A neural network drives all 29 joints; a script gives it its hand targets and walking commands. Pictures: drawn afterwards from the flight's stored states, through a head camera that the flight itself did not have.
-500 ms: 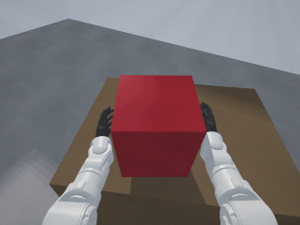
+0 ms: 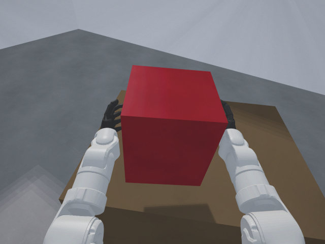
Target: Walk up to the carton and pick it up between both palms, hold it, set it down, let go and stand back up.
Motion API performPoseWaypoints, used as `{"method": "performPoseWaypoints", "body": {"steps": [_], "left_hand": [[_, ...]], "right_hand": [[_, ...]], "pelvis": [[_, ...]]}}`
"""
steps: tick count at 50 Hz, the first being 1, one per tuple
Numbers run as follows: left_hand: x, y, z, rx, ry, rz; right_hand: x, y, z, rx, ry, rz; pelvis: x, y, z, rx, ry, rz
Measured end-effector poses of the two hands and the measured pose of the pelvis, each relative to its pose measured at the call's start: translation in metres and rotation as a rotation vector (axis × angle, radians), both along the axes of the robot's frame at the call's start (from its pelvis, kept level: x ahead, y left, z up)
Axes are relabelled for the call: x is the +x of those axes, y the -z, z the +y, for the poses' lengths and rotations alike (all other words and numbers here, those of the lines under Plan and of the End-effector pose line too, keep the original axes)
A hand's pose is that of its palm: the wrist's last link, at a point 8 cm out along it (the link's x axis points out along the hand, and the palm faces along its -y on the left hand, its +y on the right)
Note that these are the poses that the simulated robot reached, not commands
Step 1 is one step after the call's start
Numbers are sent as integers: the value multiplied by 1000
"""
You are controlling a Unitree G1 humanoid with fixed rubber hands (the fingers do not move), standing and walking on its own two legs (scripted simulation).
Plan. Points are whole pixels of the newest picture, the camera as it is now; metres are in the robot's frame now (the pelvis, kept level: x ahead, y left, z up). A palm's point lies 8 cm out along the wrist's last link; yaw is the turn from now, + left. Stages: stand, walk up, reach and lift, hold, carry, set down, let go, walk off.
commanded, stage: reach and lift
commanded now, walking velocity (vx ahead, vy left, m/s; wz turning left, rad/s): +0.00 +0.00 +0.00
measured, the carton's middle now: (167, 127) +0.41 +0.02 +0.12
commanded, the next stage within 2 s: hold in 1.22 s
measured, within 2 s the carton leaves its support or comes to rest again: neither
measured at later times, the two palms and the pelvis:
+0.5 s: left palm (114, 116) +0.38 +0.15 +0.17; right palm (235, 119) +0.39 -0.15 +0.18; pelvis -0.01 +0.00 +0.00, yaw +0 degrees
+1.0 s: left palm (107, 113) +0.37 +0.16 +0.19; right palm (232, 112) +0.39 -0.13 +0.20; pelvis -0.01 +0.00 +0.00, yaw +0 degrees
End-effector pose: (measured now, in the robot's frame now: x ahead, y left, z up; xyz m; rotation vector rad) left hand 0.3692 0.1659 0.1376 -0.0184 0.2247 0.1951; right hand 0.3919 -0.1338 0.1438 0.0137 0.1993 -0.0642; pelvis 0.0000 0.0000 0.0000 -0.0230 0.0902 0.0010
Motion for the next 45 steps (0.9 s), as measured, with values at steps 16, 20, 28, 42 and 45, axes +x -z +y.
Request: {"method": "performPoseWaypoints", "body": {"steps": [16, 20, 28, 42, 45], "left_hand": [[7, -12, -15, 44, 49, 54], [6, -20, -13, 48, 45, 36], [13, -40, -13, 28, 42, 14], [15, -33, -5, 26, 30, 39], [11, -38, -2, 25, 21, 25]], "right_hand": [[-3, -15, -15, 19, 41, 50], [-2, -27, -13, 18, 36, 32], [2, -38, -14, 30, 42, 11], [11, -37, -4, 43, 28, 34], [9, -44, -1, 46, 20, 20]], "pelvis": [[-10, 0, -2, 1, -3, -17], [-9, 0, -2, 1, -3, -16], [-9, 0, -2, 1, -3, -16], [-4, 0, -1, 0, -3, -9], [-4, 0, -1, 0, -4, -14]]}}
